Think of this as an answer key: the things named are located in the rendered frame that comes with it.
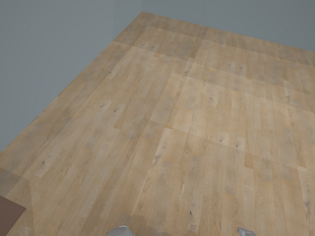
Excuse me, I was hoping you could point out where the cupboard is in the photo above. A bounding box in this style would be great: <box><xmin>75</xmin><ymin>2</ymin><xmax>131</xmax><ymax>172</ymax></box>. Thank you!
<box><xmin>0</xmin><ymin>196</ymin><xmax>26</xmax><ymax>236</ymax></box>

